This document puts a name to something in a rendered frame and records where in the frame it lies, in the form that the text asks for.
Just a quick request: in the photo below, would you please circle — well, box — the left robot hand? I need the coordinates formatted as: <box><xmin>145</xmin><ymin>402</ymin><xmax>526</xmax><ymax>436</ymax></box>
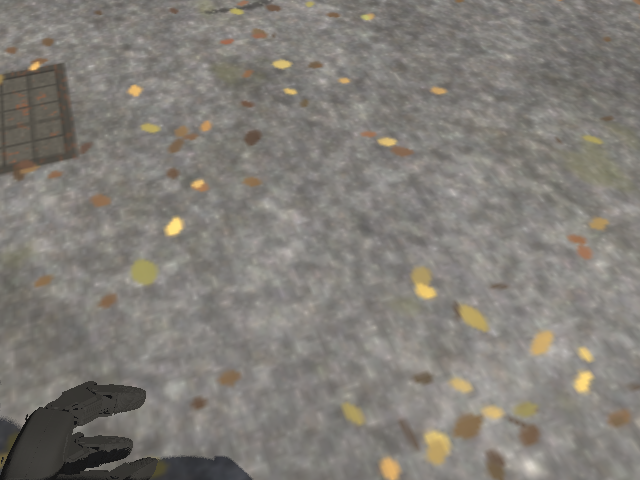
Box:
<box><xmin>0</xmin><ymin>381</ymin><xmax>158</xmax><ymax>480</ymax></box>

